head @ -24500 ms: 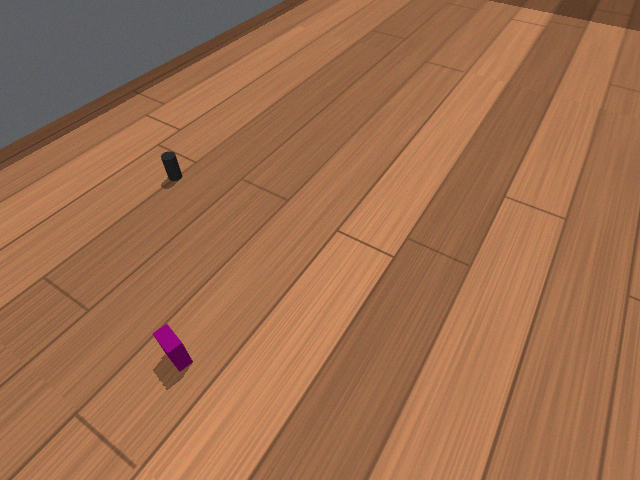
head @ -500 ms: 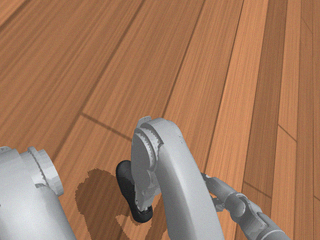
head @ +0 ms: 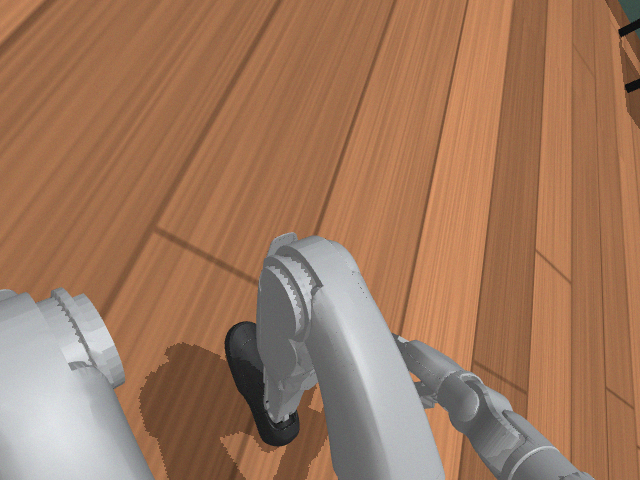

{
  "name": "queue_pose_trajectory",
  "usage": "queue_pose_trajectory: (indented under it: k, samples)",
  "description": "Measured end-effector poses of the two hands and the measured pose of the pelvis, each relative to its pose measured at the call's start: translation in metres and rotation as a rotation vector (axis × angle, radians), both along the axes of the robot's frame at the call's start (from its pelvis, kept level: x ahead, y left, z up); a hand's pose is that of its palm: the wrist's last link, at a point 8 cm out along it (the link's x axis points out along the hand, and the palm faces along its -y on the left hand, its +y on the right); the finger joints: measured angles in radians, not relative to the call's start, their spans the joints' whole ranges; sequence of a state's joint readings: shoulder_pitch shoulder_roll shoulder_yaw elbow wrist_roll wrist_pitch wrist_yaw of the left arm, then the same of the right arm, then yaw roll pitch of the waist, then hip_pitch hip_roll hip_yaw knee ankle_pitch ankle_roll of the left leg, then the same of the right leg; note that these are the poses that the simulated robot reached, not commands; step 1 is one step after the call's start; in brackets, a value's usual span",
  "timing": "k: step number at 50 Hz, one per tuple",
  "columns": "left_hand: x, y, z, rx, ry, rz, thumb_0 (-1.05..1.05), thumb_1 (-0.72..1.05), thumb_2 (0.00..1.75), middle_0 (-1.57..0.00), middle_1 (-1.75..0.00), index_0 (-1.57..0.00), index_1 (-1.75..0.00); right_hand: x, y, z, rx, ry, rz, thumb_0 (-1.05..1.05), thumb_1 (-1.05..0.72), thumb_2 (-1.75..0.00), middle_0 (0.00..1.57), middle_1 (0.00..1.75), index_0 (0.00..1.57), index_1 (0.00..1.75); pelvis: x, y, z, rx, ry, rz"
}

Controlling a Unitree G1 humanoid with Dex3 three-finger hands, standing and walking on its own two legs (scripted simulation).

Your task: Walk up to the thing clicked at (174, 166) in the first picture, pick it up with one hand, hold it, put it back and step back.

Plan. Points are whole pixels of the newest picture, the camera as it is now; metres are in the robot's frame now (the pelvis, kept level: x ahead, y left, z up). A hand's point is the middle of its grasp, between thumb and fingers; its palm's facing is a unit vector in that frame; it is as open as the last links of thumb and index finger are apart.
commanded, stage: open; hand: left
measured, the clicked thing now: out of the picture +0.43 +0.37 -0.22
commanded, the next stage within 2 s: withdraw in 0.38 s
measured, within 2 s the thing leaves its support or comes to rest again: rests again in 0.98 s
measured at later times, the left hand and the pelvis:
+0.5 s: hand out of the picture +0.44 +0.36 -0.16, palm faces +0.59 -0.81 -0.01, open 14.3 cm; pelvis +0.00 +0.00 +0.00, yaw -1 degrees
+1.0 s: hand out of the picture +0.39 +0.44 -0.10, palm faces +0.57 -0.82 -0.05, open 17.2 cm; pelvis +0.00 +0.00 +0.01, yaw +1 degrees
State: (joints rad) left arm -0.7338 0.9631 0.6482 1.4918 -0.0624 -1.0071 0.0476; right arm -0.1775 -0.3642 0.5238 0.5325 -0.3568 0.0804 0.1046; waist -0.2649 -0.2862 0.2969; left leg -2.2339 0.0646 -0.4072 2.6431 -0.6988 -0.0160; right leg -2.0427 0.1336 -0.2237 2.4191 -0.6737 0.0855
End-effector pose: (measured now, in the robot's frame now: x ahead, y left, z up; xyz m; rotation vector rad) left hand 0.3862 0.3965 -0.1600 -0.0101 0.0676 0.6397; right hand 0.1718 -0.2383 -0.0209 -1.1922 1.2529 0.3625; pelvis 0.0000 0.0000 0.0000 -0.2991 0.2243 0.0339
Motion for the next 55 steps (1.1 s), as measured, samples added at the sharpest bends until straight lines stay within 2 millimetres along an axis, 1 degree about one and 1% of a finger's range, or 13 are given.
queue_pose_trajectory:
  k: [6, 11, 17, 23, 31, 34, 37, 41, 44, 46, 50, 55]
  samples:
    - [0.005, 0.001, 0.004, 0.005, -0.015, -0.011, 0.0, -0.11, 0.61, -0.8, -0.77, -0.99, -0.82, -0.003, 0.001, 0.001, -0.004, 0.001, -0.008, 0.0, -0.9, -0.89, 0.21, 0.3, 0.2, 0.3, -0.001, 0.001, 0.0, -0.005, -0.001, -0.003]
    - [0.009, 0.001, 0.004, 0.002, -0.01, -0.014, -0.01, -0.17, 0.46, -0.72, -0.62, -0.81, -0.63, -0.007, 0.002, 0.002, -0.003, 0.003, -0.021, 0.0, -0.9, -0.89, 0.21, 0.3, 0.2, 0.3, -0.001, 0.002, 0.001, -0.008, -0.002, -0.006]
    - [0.009, -0.001, 0.004, 0.003, 0.0, -0.011, -0.01, -0.25, 0.32, -0.6, -0.47, -0.64, -0.46, -0.012, 0.0, 0.001, 0.0, 0.017, -0.031, -0.01, -0.89, -0.89, 0.21, 0.3, 0.2, 0.3, -0.001, 0.0, 0.001, -0.004, -0.005, -0.008]
    - [0.007, -0.002, 0.005, 0.002, -0.002, -0.005, -0.01, -0.29, 0.22, -0.47, -0.33, -0.48, -0.32, -0.015, -0.003, -0.001, 0.002, 0.023, -0.03, 0.0, -0.89, -0.89, 0.21, 0.3, 0.2, 0.3, -0.002, -0.002, 0.0, 0.003, -0.006, -0.01]
    - [0.008, 0.0, 0.005, 0.005, -0.015, -0.012, -0.01, -0.37, 0.15, -0.29, -0.2, -0.3, -0.18, -0.009, -0.002, -0.001, 0.002, 0.01, -0.024, 0.0, -0.89, -0.89, 0.21, 0.3, 0.2, 0.3, -0.001, -0.001, 0.0, 0.004, -0.002, -0.013]
    - [0.009, 0.006, 0.007, 0.008, -0.029, -0.008, -0.01, -0.39, 0.13, -0.24, -0.16, -0.25, -0.15, -0.007, -0.002, 0.0, -0.002, 0.005, -0.028, 0.0, -0.9, -0.89, 0.21, 0.3, 0.2, 0.3, -0.001, -0.001, 0.0, 0.002, -0.002, -0.012]
    - [0.007, 0.019, 0.017, 0.028, -0.056, 0.011, -0.01, -0.41, 0.11, -0.19, -0.13, -0.2, -0.12, -0.007, -0.002, 0.0, -0.007, 0.004, -0.041, 0.0, -0.9, -0.89, 0.21, 0.3, 0.2, 0.3, 0.0, 0.0, 0.001, 0.0, 0.002, -0.01]
    - [-0.001, 0.045, 0.04, 0.068, -0.084, 0.028, -0.01, -0.43, 0.08, -0.15, -0.09, -0.16, -0.08, -0.009, -0.003, -0.001, -0.002, 0.005, -0.075, -0.01, -0.9, -0.89, 0.21, 0.3, 0.2, 0.3, 0.002, -0.001, 0.004, 0.002, 0.019, -0.004]
    - [-0.013, 0.061, 0.057, 0.089, -0.053, 0.003, -0.01, -0.46, 0.05, -0.13, -0.07, -0.14, -0.05, -0.009, -0.004, -0.004, 0.016, 0.003, -0.107, 0.0, -0.9, -0.89, 0.21, 0.3, 0.2, 0.3, 0.003, -0.001, 0.007, 0.006, 0.04, 0.003]
    - [-0.022, 0.068, 0.064, 0.086, -0.023, -0.015, -0.02, -0.48, 0.04, -0.12, -0.06, -0.13, -0.04, -0.008, -0.004, -0.006, 0.037, -0.004, -0.125, 0.0, -0.91, -0.89, 0.21, 0.3, 0.2, 0.3, 0.003, -0.001, 0.008, 0.01, 0.055, 0.007]
    - [-0.043, 0.072, 0.068, 0.035, 0.017, -0.027, -0.02, -0.51, 0.02, -0.1, -0.04, -0.12, -0.02, -0.002, 0.0, -0.008, 0.086, -0.039, -0.141, 0.0, -0.9, -0.89, 0.21, 0.3, 0.2, 0.3, 0.002, 0.0, 0.011, 0.017, 0.074, 0.015]
    - [-0.062, 0.074, 0.077, 0.039, 0.158, -0.057, -0.02, -0.5, 0.02, -0.08, -0.05, -0.1, -0.03, 0.009, 0.004, -0.007, 0.154, -0.103, -0.242, 0.0, -0.9, -0.89, 0.21, 0.3, 0.2, 0.3, 0.002, -0.004, 0.02, 0.04, 0.118, 0.031]
